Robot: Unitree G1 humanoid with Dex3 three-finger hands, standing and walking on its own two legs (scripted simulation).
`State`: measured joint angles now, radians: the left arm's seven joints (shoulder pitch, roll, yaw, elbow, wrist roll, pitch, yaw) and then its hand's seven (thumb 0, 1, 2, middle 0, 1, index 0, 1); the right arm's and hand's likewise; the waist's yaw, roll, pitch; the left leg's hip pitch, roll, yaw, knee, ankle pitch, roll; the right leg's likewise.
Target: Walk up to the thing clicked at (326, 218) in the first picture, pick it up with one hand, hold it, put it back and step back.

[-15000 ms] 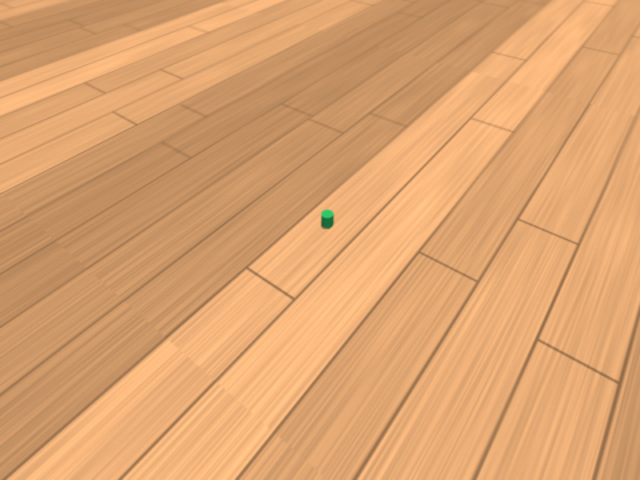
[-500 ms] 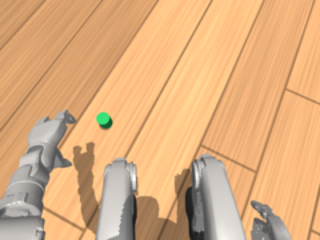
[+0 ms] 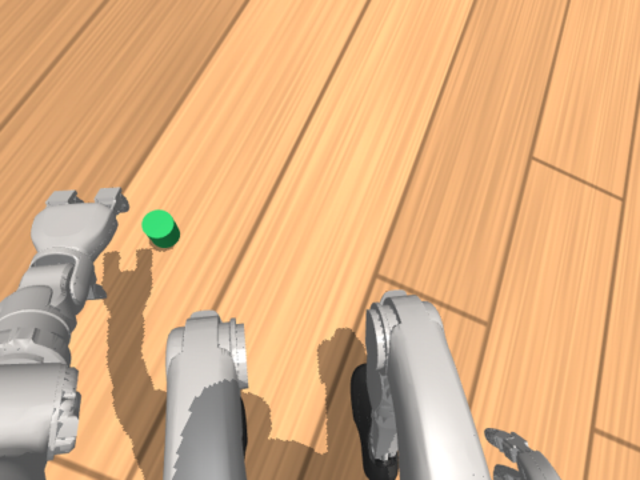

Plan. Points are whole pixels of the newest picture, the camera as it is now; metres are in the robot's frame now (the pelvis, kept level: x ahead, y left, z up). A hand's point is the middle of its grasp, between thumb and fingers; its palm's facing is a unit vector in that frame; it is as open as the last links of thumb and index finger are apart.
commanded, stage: rise first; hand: left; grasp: from above
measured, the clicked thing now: (161, 229) +0.51 +0.24 -0.34
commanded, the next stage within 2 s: approach in 0.84 s
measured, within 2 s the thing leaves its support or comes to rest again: neither
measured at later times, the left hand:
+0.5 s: hand (114, 244) +0.45 +0.28 -0.20, palm faces -0.46 -0.05 -0.89, open 13.1 cm
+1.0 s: hand (120, 243) +0.45 +0.28 -0.22, palm faces -0.46 -0.06 -0.89, open 13.4 cm
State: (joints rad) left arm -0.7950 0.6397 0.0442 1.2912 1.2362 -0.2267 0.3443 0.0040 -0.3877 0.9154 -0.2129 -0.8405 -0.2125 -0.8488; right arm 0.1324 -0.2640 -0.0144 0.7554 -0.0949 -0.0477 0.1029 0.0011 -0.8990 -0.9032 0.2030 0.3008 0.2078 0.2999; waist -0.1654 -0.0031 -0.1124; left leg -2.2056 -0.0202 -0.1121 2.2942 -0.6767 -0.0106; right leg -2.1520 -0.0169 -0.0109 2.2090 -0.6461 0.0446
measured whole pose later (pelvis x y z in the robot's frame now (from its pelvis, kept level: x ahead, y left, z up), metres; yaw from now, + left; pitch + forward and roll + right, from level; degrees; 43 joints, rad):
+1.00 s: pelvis +0.01 +0.00 -0.03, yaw -2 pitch +35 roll -8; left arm -0.91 0.69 0.09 1.45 1.28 -0.23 0.45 0.00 -0.40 0.90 -0.18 -0.93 -0.19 -0.93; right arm 0.13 -0.28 0.03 0.76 -0.15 -0.06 0.15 0.00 -0.91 -0.90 0.20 0.30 0.21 0.30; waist -0.22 -0.02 -0.06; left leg -2.31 -0.02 -0.14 2.41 -0.71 -0.02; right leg -2.26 0.00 -0.02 2.31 -0.67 0.06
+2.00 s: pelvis +0.00 +0.00 -0.04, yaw -3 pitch +33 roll -9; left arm -1.02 0.71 0.00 1.56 1.31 -0.23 0.48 0.00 -0.43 0.97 -0.12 -1.06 -0.15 -1.03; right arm 0.09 -0.30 0.08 0.72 -0.16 -0.07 0.13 0.00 -0.90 -0.90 0.20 0.30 0.21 0.30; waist -0.27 -0.04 -0.05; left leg -2.33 -0.03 -0.16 2.44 -0.69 -0.02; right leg -2.27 0.00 -0.04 2.32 -0.64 0.05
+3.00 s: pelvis +0.01 +0.01 -0.06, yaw -8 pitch +30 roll -13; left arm -1.10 0.91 0.09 1.78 1.34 -0.20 0.65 0.00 -0.45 0.97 -0.10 -1.03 -0.12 -1.02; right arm 0.12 -0.34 0.24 0.70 -0.27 -0.21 0.26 0.00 -0.90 -0.90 0.20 0.30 0.20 0.30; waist -0.40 -0.11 0.11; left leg -2.36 -0.01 -0.24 2.55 -0.74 -0.01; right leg -2.27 0.03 -0.10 2.37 -0.65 0.07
